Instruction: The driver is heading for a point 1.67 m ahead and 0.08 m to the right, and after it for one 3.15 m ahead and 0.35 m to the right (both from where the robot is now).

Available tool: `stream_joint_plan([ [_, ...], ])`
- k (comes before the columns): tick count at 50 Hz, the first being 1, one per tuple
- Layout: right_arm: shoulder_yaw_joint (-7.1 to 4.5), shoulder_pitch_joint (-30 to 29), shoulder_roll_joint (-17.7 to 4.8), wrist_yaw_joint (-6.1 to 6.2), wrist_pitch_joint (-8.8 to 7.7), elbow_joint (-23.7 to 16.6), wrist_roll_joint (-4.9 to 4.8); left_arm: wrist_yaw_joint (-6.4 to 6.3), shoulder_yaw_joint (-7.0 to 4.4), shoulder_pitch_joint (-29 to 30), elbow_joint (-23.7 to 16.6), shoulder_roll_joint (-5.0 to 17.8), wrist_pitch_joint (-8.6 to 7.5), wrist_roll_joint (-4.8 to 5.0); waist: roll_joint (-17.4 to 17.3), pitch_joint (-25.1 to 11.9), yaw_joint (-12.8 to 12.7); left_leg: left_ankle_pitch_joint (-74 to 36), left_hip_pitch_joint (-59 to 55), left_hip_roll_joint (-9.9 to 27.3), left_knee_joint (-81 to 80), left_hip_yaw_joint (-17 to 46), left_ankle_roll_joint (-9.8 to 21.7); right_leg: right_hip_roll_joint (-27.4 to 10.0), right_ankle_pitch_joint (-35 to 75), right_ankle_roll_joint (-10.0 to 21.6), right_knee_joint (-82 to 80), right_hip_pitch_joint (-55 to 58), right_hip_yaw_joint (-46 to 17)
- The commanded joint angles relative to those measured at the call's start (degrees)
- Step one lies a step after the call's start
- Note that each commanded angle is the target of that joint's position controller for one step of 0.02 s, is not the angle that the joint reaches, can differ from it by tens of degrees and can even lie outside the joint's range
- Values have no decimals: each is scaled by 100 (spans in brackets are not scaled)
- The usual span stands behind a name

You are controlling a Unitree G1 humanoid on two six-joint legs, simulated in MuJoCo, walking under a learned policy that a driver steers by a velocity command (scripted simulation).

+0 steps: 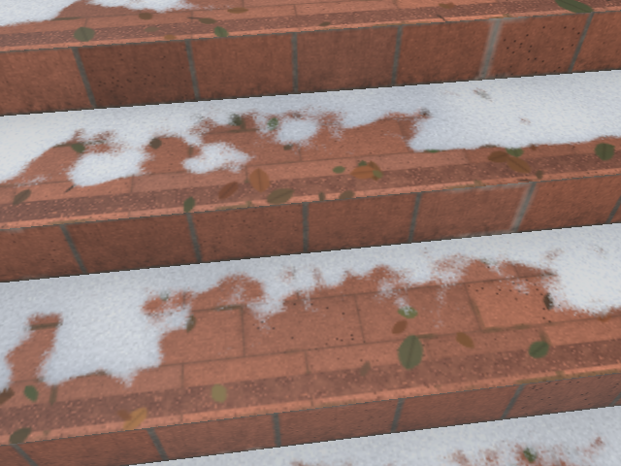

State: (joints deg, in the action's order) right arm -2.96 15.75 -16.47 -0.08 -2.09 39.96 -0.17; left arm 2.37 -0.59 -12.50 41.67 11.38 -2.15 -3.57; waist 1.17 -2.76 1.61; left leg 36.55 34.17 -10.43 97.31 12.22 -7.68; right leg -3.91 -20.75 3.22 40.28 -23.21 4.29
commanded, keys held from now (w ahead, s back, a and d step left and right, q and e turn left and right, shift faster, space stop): q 0.14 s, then no key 0.54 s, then w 0.32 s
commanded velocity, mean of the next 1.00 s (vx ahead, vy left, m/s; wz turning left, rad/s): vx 0.05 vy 0.00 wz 0.22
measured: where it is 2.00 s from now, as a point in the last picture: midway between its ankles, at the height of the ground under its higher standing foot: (253, 399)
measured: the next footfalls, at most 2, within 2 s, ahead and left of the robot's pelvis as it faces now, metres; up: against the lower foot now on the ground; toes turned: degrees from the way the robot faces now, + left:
left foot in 0.32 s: -0.04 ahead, +0.14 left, +0.00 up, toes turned +12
left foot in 1.28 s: +0.28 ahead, +0.16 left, +0.15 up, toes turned +15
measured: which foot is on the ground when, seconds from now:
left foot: up 0.00-0.30, down 0.32-0.92, up 0.94-1.00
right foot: down 0.00-1.00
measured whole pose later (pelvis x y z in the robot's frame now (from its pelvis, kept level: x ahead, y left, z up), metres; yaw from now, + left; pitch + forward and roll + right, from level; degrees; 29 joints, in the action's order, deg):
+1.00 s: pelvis +0.03 +0.00 +0.01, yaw +12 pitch +3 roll -1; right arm -4.1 14.4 -14.2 -2.7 -1.4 45.4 2.4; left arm 2.6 -1.9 -21.7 44.8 13.7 -6.2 -4.9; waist -0.4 -4.0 -2.0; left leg 26.2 29.6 -3.2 81.3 5.8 8.1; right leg 0.2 -19.6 3.2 26.4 -9.7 6.2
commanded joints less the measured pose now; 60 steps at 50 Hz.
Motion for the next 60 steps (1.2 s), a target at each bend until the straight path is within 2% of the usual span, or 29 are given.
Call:
stream_joint_plan([
  [1, -105, -391, -373, -52, -66, -726, 233, -93, -107, 1820, -1113, 554, -209, 172, 447, -504, 503, -435, 565, 557, 583, -734, -99, -1450, 6588, 1395, -1516, 586, -795],
  [2, -41, -315, -161, -135, -92, -733, 257, -201, -202, 1732, -1044, 697, -191, 169, 512, -558, 480, -669, 291, 601, 650, -908, -28, -1338, 6104, 1398, -1743, 402, -591],
  [5, 77, -392, -98, -245, -59, -683, 0, -440, -245, 1138, -926, 759, -186, -31, 470, -668, 65, -1338, 476, 688, 842, -749, -24, -1401, 5438, 1365, -1976, 991, -134],
  [10, 138, -533, -37, -393, 43, -770, 153, -326, -153, 1386, -973, 623, -293, 188, 386, -391, 159, -1250, -108, 1419, -2150, -849, -135, -1349, 4006, 955, -2042, 1177, 353],
  [13, 206, -280, 296, -611, 123, -606, 68, -212, -245, 1238, -771, 850, -169, 355, 449, -98, 113, -1539, -1356, 1526, -5710, -1632, -162, -1214, 2771, 683, -1735, 913, 136],
  [15, 44, 5, 6, -442, 36, -549, 28, -35, -387, 441, -367, 1142, 51, 162, 632, -111, -113, -2712, -1541, 1207, -6949, -1765, 247, -1776, 1702, 829, -1727, 1297, -529],
  [16, -27, -14, -110, -263, -37, -610, 51, 63, -292, 164, -171, 836, 69, 188, 541, -273, -129, -3386, -1837, 1277, -7406, -1567, 584, -1796, 1213, 567, -1510, 1282, -564],
  [17, -161, -303, -538, -32, -183, -835, 130, 49, -219, -409, -181, 431, 13, 160, -128, -737, -530, -5698, -2359, 1720, -6873, -961, 1333, -1175, 581, 25, -764, 1075, 38],
  [18, -187, -652, -771, 12, -275, -960, 6, -25, -128, -169, -444, 164, -110, 240, -898, -1017, -524, -5859, -2643, 2456, -7133, 23, 2250, -268, 102, -528, -160, 599, 659],
  [19, -110, -878, -435, -61, -284, -972, -6, -78, -159, 578, -665, 396, -202, 338, -739, -604, -303, -4465, -2063, 2488, -7163, 225, 2215, -104, 292, -794, -140, 451, 504],
  [21, -49, -1123, -102, -292, -291, -963, -8, -204, -258, 1113, -847, 586, -230, 403, -630, -315, -285, -2920, -1369, 2210, -7263, 103, 1676, -142, 817, -650, -254, 690, 456],
  [24, 1, -832, -33, -532, -271, -731, -108, -173, -147, 860, -724, 314, -233, 418, -398, -256, -251, -2516, -1283, 1848, -7109, -255, 1172, -269, 1287, -468, -693, 1054, 265],
  [28, -47, -404, -82, -531, -267, -461, -36, -34, -136, 482, -452, 392, -206, 372, -345, -81, -110, -2730, -1565, 1551, -6876, -760, 1042, -301, 1281, -410, -978, 929, 346],
  [35, -103, -255, -119, -436, -214, -235, -54, 28, -122, 138, -242, 460, -183, 342, -313, -28, -94, -2749, -1766, 1490, -6967, -798, 1195, -322, 885, -426, -1033, 862, 491],
  [37, -321, -11, -622, -314, -180, -130, 55, -32, -244, 176, -314, 746, -141, 208, -545, 287, 55, -604, -1631, 1703, -7574, -287, 1784, -123, -349, -273, -744, 495, 632],
  [39, -393, 169, -796, -186, -205, -44, 111, -87, -238, 384, -476, 633, -129, 176, -1050, 464, 227, 592, -2055, 2442, -8374, 1011, 2470, 21, -464, -89, -128, -315, 394],
  [42, -202, -809, -445, -56, -203, -172, 166, -171, -220, -33, -523, 507, -340, 213, -886, 512, -356, -561, -1785, 2967, -8560, 1127, 2597, 33, 154, 469, -46, 188, -99],
  [45, -167, -1218, -392, -104, 89, -162, 279, -37, -230, -933, -245, 350, -494, 198, -493, 100, -724, -2074, -1418, 2064, -7490, -333, 2094, 305, 1214, 555, -1394, 2100, 120],
  [46, -157, -798, -180, -227, 173, -115, 351, -57, -359, -1727, 124, 764, -528, 162, 471, -190, -700, -2644, -958, 1260, -5793, -1189, 1617, -241, 2065, 937, -1913, 2979, -794],
  [47, -105, -658, 68, -358, 173, -162, 441, -111, -501, -2850, 430, 1324, -444, 105, 1364, -310, -1009, -1348, 756, 501, -3715, -1539, 1161, -1380, 3502, 1888, -2471, 4339, -2714],
  [48, -110, -772, 185, -407, 1, -71, 310, -64, -448, -3633, 724, 1372, -366, -113, 1244, 65, -1391, -391, 2342, 307, -962, -626, 1367, -2075, 2082, 2198, -2900, 4597, -3729],
  [49, -44, -1039, 404, -313, -139, -43, 198, 73, -333, -3424, 1106, 1099, -277, -332, 780, 955, -1165, -660, 3978, 323, 1552, -191, 1794, -2061, 1379, 1926, -2682, 4118, -3317],
  [51, 30, -1335, 385, -235, -258, -275, 190, 280, 125, -2912, 1458, -31, -102, -441, 321, 754, -773, -1244, 5239, 504, 3059, -33, 2517, -1899, 820, 1666, -2555, 3592, -2403],
  [53, 336, -1522, 922, -356, -28, -540, 208, 280, 401, -2333, 1718, -503, -4, -438, 44, 539, -235, -1472, 5370, 896, 3039, -285, 2786, -1627, 143, 1276, -2822, 2643, -1765],
  [56, 608, -1885, 963, -418, 156, -759, 114, -2, 345, -1282, 1714, -224, -197, -598, 95, 409, 120, -1572, 4384, 1436, 1836, -1250, 2536, -908, -98, 1036, -3691, 708, -755],
  [57, 579, -2422, 546, -355, 186, -1004, 17, 12, 318, -1191, 1705, 21, -301, -580, -328, 189, 17, -2169, 3563, 1603, 286, -1507, 2388, -752, 53, 931, -3939, 125, -543],
  [58, 582, -2888, 461, -366, 269, -1098, 57, 7, 319, -1620, 1752, 147, -356, -573, 133, 22, -202, -2785, 2793, 1625, -104, -1815, 2271, -624, 430, 997, -4307, -327, -494],
  [59, 720, -3460, 606, -421, 411, -1260, 180, 184, 332, -1454, 1709, 237, -313, -372, 223, 150, -104, -1701, 1411, 1549, -942, -2045, 2036, -883, 978, 1131, -5097, -1256, -535],
  [60, 713, -3204, 698, -529, 473, -1059, 220, 260, 292, -1462, 1537, 517, -403, -70, 753, 83, 77, -1432, 752, 1173, -964, -2467, 1722, -955, 3516, 1308, -4740, -1006, -473],
])
Velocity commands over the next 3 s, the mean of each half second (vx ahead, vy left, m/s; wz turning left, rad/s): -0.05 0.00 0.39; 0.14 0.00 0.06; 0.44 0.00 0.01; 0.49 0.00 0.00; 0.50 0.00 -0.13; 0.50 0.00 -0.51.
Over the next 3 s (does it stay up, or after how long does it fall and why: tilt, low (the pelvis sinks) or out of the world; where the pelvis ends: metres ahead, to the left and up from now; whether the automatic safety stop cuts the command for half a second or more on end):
stays up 1.10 0.16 0.47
